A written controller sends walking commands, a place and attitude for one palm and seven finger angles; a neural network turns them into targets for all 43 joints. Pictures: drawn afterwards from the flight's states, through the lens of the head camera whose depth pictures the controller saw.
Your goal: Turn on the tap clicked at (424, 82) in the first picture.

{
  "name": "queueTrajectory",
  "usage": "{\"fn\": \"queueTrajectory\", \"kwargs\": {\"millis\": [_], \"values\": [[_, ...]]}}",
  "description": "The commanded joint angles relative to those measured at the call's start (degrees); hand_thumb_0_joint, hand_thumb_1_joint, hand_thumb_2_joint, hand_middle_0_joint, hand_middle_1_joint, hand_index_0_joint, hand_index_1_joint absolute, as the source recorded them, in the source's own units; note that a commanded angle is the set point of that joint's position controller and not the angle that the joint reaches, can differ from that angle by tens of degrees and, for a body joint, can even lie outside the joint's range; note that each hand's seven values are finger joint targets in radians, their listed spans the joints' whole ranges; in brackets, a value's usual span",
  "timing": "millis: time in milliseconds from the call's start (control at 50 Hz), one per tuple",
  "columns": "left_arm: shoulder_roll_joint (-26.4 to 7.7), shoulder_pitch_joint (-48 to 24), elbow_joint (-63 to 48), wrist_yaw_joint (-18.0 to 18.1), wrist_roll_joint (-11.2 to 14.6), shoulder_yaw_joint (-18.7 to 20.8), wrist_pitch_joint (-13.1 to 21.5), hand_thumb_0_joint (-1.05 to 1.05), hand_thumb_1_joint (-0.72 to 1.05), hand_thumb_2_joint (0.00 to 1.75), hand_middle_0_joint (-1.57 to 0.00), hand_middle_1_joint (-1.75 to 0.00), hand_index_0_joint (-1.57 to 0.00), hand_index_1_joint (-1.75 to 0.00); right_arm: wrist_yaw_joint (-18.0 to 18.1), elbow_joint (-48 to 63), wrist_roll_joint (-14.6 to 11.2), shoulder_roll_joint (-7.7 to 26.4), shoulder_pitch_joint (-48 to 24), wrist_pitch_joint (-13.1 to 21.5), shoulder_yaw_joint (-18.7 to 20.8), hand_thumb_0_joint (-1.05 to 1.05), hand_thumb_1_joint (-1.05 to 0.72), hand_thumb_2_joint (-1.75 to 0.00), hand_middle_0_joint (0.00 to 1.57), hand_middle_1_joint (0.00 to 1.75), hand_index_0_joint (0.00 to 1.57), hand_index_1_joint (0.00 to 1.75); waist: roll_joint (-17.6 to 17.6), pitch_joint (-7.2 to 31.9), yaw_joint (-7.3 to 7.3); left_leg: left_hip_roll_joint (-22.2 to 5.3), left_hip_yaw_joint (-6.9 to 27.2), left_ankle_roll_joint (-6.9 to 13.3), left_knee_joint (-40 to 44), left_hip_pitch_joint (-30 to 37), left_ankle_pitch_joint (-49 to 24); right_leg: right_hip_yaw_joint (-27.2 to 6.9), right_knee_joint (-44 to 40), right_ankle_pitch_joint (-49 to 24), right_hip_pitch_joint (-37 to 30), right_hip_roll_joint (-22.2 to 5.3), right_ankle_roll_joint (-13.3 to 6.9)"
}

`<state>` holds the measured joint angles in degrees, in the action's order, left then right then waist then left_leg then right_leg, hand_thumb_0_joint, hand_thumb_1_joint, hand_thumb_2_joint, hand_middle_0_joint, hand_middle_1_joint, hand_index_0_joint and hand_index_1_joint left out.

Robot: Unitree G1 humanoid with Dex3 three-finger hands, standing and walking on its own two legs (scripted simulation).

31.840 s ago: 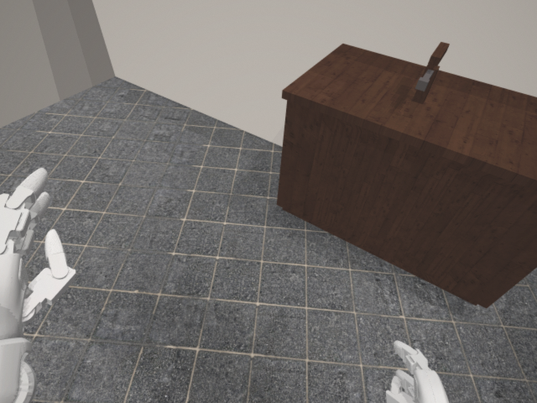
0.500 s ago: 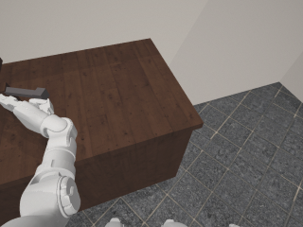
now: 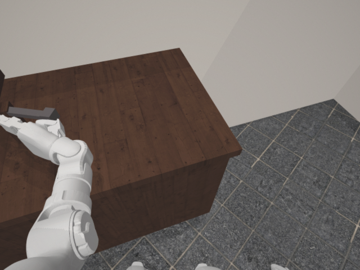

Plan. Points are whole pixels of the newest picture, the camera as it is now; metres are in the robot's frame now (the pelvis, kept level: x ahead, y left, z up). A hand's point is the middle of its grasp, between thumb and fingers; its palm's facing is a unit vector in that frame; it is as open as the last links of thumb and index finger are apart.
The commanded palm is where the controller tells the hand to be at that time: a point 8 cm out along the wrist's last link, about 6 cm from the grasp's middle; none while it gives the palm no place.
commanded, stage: lift the hand up off the lever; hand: left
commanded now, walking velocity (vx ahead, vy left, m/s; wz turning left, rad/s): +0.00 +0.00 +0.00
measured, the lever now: (50, 116) +0.46 +0.29 +0.08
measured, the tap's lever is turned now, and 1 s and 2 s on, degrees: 63 63 63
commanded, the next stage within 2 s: draw the hand back beside the body in 1.84 s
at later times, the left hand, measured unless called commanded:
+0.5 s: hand (57, 122) +0.43 +0.26 +0.09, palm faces +0.87 -0.49 -0.03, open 8.5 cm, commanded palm +0.42 +0.28 +0.12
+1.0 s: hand (57, 121) +0.43 +0.26 +0.09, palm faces +0.87 -0.49 -0.03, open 8.5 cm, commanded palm +0.42 +0.28 +0.14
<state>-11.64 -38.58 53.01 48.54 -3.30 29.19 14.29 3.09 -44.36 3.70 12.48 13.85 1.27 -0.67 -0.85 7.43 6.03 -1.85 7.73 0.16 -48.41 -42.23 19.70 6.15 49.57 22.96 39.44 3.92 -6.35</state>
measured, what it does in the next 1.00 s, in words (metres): stands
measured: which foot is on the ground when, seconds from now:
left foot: down 0.00-1.00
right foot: down 0.00-1.00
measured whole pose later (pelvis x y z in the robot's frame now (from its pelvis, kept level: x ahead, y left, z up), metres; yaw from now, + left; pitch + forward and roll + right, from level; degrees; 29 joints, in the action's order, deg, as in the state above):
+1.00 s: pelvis +0.00 +0.01 +0.01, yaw -1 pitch +10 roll +0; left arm -8.2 -38.2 47.0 48.0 -4.3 32.3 6.0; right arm 2.5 -45.2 4.2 12.0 13.1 5.3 -0.4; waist -0.6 6.8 5.9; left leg -1.9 6.3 -1.6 -47.1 -38.6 19.0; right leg 4.5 48.1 22.1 36.2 3.8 -5.4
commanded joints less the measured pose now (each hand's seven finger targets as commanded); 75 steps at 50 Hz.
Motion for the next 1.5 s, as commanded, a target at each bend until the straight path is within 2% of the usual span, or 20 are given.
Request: {"fn": "queueTrajectory", "kwargs": {"millis": [0, 240, 280, 340, 420, 460, 520, 540, 580, 740, 780, 880, 940, 980, 1040, 1120, 1320, 1340, 1380, 1480], "values": [[-21.26, -36.81, -18.32, -5.79, -5.79, -7.07, 4.15, 0.0, 0.9, 0.9, -0.15, -0.15, -0.15, -0.15, 0.95, 5.71, 0.2, 7.51, 0.3, 2.28, 2.12, 0.0, -0.9, -0.9, 0.2, 0.3, 0.2, 0.3, -2.88, 20.24, 2.67, 2.35, -5.35, 2.45, 2.71, 4.96, -0.02, -13.33, -13.2, -11.25, -15.34, -5.89, 8.28], [-25.19, -37.12, -22.13, -6.01, -6.9, -3.56, 3.07, 0.0, 0.9, 0.9, -0.15, -0.15, -0.15, -0.15, 0.75, 5.75, 0.43, 7.34, -0.57, 2.55, 2.39, 0.0, -0.9, -0.9, 0.2, 0.3, 0.2, 0.3, -5.13, 21.22, 1.28, 2.47, -5.52, 2.2, 2.71, 5.64, -1.56, -13.39, -12.71, -14.31, -17.29, -6.26, 8.09], [-22.77, -38.36, -22.83, -6.08, -6.92, -5.87, 2.91, 0.0, 0.9, 0.9, -0.15, -0.15, -0.15, -0.15, 0.64, 6.06, 0.32, 7.09, -0.77, 2.88, 2.15, 0.0, -0.9, -0.9, 0.2, 0.3, 0.2, 0.3, -6.05, 20.84, 1.72, 2.46, -5.58, 2.29, 3.25, 6.95, -1.32, -12.51, -12.69, -12.41, -15.86, -5.74, 7.86], [-24.75, -37.77, -23.58, -5.66, -6.93, -3.73, 2.96, 0.0, 0.9, 0.9, -0.15, -0.15, -0.15, -0.15, 0.66, 5.85, 0.51, 7.2, -1.04, 3.23, 2.41, 0.0, -0.9, -0.9, 0.2, 0.3, 0.2, 0.3, -4.87, 21.45, 1.16, 2.47, -5.53, 2.26, 2.84, 6.48, -1.2, -13.22, -13.06, -12.09, -16.72, -6.01, 7.97], [-22.63, -38.76, -23.82, -5.56, -7.25, -5.88, 2.66, 0.0, 0.9, 0.9, -0.15, -0.15, -0.15, -0.15, 0.34, 5.88, 0.5, 7.1, -1.05, 4.0, 2.23, 0.0, -0.9, -0.9, 0.2, 0.3, 0.2, 0.3, -5.25, 20.55, 1.48, 2.42, -5.55, 2.23, 3.46, 7.27, -0.96, -12.15, -12.88, -10.52, -15.35, -5.42, 7.68], [-24.6, -38.92, -23.94, -5.32, -7.46, -4.44, 2.53, 0.0, 0.9, 0.9, -0.15, -0.15, -0.15, -0.15, 0.33, 5.79, 0.45, 7.28, -1.05, 4.11, 2.33, 0.0, -0.9, -0.9, 0.2, 0.3, 0.2, 0.3, -5.7, 21.14, 1.07, 2.43, -5.56, 2.26, 3.49, 7.19, -0.69, -12.16, -12.83, -8.97, -15.34, -5.38, 7.48], [-23.21, -39.79, -23.96, -5.26, -7.35, -6.07, 2.1, 0.0, 0.9, 0.9, -0.15, -0.15, -0.15, -0.15, 0.45, 5.78, 0.35, 7.12, -1.51, 4.57, 2.2, 0.0, -0.9, -0.9, 0.2, 0.3, 0.2, 0.3, -4.66, 20.09, 1.34, 2.28, -5.75, 2.22, 3.64, 6.93, 0.21, -12.68, -13.79, -6.62, -15.1, -5.47, 7.69], [-25.0, -39.3, -24.09, -5.11, -7.3, -4.37, 2.04, 0.0, 0.9, 0.9, -0.15, -0.15, -0.15, -0.15, 0.6, 5.54, 0.41, 7.36, -1.64, 4.55, 2.35, 0.0, -0.9, -0.9, 0.2, 0.3, 0.2, 0.3, -5.28, 20.47, 0.97, 2.29, -5.77, 2.19, 3.43, 6.9, 0.18, -12.96, -13.85, -6.18, -15.23, -5.49, 7.54], [-23.59, -41.08, -26.54, -5.1, -7.3, -6.12, 2.27, 0.0, 0.9, 0.9, -0.15, -0.15, -0.15, -0.15, 0.55, 5.83, 0.31, 7.17, -1.54, 4.92, 2.24, 0.0, -0.9, -0.9, 0.2, 0.3, 0.2, 0.3, -6.26, 22.43, 1.1, 2.34, -5.82, 2.2, 3.71, 8.18, -0.62, -12.66, -13.3, -7.96, -15.99, -5.44, 7.47], [-25.62, -40.74, -27.85, -4.57, -8.33, -4.36, 0.93, 0.0, 0.9, 0.9, -0.15, -0.15, -0.15, -0.15, 0.47, 5.39, 0.52, 7.32, -1.81, 5.42, 2.4, 0.0, -0.9, -0.9, 0.2, 0.3, 0.2, 0.3, -7.41, 22.13, 0.43, 2.24, -5.91, 2.02, 4.38, 9.5, -1.91, -11.57, -13.05, -9.63, -16.34, -5.13, 6.88], [-23.37, -41.55, -28.68, -4.34, -8.54, -6.23, 0.84, 0.0, 0.9, 0.9, -0.15, -0.15, -0.15, -0.15, 0.25, 5.51, 0.56, 7.14, -1.87, 5.94, 2.29, 0.0, -0.9, -0.9, 0.2, 0.3, 0.2, 0.3, -7.05, 21.74, 0.88, 2.25, -5.98, 2.14, 4.85, 10.72, -1.93, -10.54, -12.88, -9.19, -15.24, -4.57, 6.8], [-24.91, -40.42, -29.2, -4.07, -8.88, -4.81, 0.08, 0.0, 0.9, 0.9, -0.15, -0.15, -0.15, -0.15, 0.3, 5.57, 0.57, 7.1, -2.14, 6.14, 2.45, 0.0, -0.9, -0.9, 0.2, 0.3, 0.2, 0.3, -5.69, 22.13, 0.23, 2.23, -6.15, 2.05, 4.65, 9.48, -1.84, -11.39, -13.2, -9.0, -16.92, -5.08, 7.05], [-25.1, -41.63, -30.59, -4.05, -8.93, -4.91, -0.16, 0.0, 0.9, 0.9, -0.15, -0.15, -0.15, -0.15, 0.42, 5.42, 0.52, 7.12, -2.54, 6.41, 2.48, 0.0, -0.9, -0.9, 0.2, 0.3, 0.2, 0.3, -7.7, 21.84, -0.02, 2.13, -6.11, 1.91, 5.08, 10.87, -1.86, -10.94, -13.34, -8.05, -16.11, -4.8, 6.6], [-22.7, -42.34, -30.87, -3.99, -9.01, -7.14, -0.42, 0.0, 0.9, 0.9, -0.15, -0.15, -0.15, -0.15, 0.28, 5.47, 0.5, 6.98, -2.67, 6.73, 2.3, 0.0, -0.9, -0.9, 0.2, 0.3, 0.2, 0.3, -8.39, 21.23, 0.51, 2.06, -6.27, 1.94, 5.63, 12.38, -1.7, -9.77, -13.18, -7.54, -14.68, -4.34, 6.48], [-25.79, -41.63, -31.55, -3.69, -8.91, -4.47, -0.67, 0.0, 0.9, 0.9, -0.15, -0.15, -0.15, -0.15, 0.46, 5.38, 0.62, 7.22, -2.83, 6.91, 2.41, 0.0, -0.9, -0.9, 0.2, 0.3, 0.2, 0.3, -7.38, 22.22, -0.39, 2.12, -6.11, 1.91, 5.52, 11.53, -1.83, -10.55, -13.4, -7.43, -16.48, -4.61, 6.47], [-23.14, -42.43, -33.76, -3.65, -9.16, -6.78, -1.08, 0.0, 0.9, 0.9, -0.15, -0.15, -0.15, -0.15, 0.32, 5.51, 0.59, 6.89, -3.03, 7.39, 2.42, 0.0, -0.9, -0.9, 0.2, 0.3, 0.2, 0.3, -7.66, 23.3, -0.04, 2.12, -6.38, 1.81, 5.61, 13.06, -3.31, -10.03, -12.98, -10.47, -16.97, -4.59, 6.49], [-22.35, -42.5, -37.35, -3.66, -9.63, -7.39, -2.95, 0.0, 0.9, 0.9, -0.15, -0.15, -0.15, -0.15, -0.04, 5.61, 0.73, 6.72, -3.71, 8.16, 2.45, 0.0, -0.9, -0.9, 0.2, 0.3, 0.2, 0.3, -7.54, 23.44, -0.64, 2.26, -6.71, 1.68, 5.86, 14.16, -5.12, -9.71, -12.74, -12.97, -17.93, -4.69, 6.47], [-24.27, -42.1, -38.12, -3.53, -9.62, -5.54, -2.94, 0.0, 0.9, 0.9, -0.15, -0.15, -0.15, -0.15, 0.04, 5.45, 0.8, 6.91, -3.78, 8.13, 2.6, 0.0, -0.9, -0.9, 0.2, 0.3, 0.2, 0.3, -8.47, 24.15, -1.23, 2.28, -6.45, 1.61, 5.87, 14.73, -5.64, -9.47, -12.55, -13.31, -18.22, -4.63, 6.12], [-23.29, -42.11, -39.9, -3.48, -9.65, -6.21, -3.08, 0.0, 0.9, 0.9, -0.15, -0.15, -0.15, -0.15, -0.1, 5.51, 0.76, 6.65, -3.78, 8.22, 2.65, 0.0, -0.9, -0.9, 0.2, 0.3, 0.2, 0.3, -9.07, 25.62, -1.21, 2.25, -6.66, 1.57, 5.6, 16.33, -7.41, -9.16, -11.99, -15.79, -18.4, -4.61, 6.18], [-19.79, -42.93, -40.59, -3.48, -10.3, -9.27, -4.57, 0.0, 0.9, 0.9, -0.15, -0.15, -0.15, -0.15, -0.42, 5.4, 0.85, 6.63, -4.36, 8.9, 2.52, 0.0, -0.9, -0.9, 0.2, 0.3, 0.2, 0.3, -9.18, 23.36, -0.63, 2.23, -6.7, 1.46, 6.25, 17.22, -6.89, -7.82, -12.0, -14.1, -16.07, -4.17, 5.92]]}}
